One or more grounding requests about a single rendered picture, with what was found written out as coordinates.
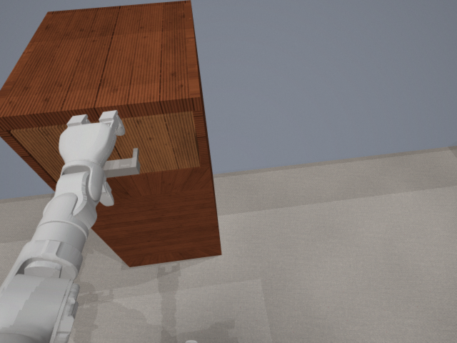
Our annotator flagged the drawer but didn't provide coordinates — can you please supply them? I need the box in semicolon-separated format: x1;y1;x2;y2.
10;111;200;182

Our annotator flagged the cabinet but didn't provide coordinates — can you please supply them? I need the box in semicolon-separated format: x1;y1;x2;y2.
0;0;222;267

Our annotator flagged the robot left hand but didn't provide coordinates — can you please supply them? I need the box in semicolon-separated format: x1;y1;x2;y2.
59;110;125;207

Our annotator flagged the robot left upper arm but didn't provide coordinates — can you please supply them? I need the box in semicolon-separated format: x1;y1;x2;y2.
0;274;80;343

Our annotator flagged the handle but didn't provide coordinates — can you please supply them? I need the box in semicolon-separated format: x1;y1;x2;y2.
102;148;141;178

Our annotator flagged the left robot forearm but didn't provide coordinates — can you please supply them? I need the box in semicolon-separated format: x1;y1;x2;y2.
0;160;104;301

